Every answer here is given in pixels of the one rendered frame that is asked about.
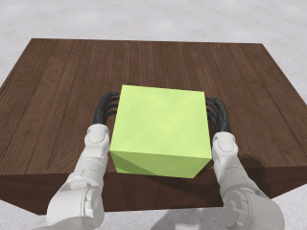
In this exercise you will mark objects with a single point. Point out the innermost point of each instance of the left robot upper arm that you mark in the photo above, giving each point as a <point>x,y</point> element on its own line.
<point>76,209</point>

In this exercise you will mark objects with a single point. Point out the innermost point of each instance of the robot right hand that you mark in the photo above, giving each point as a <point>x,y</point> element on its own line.
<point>220,119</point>

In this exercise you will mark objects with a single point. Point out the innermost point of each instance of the robot left forearm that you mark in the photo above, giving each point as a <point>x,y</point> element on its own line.
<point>91,166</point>

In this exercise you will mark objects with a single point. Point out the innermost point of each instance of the carton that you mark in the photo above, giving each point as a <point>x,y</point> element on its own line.
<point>160,131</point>

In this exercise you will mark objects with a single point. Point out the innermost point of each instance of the right robot upper arm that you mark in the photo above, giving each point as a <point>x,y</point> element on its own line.
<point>246,211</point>

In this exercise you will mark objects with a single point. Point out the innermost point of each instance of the pedestal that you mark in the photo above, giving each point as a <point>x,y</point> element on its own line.
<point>49,98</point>

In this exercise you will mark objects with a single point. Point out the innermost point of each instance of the robot left hand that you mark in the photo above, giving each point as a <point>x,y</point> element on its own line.
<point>102,110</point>

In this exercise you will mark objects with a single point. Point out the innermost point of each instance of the robot right forearm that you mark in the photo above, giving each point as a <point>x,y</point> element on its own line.
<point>229,171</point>

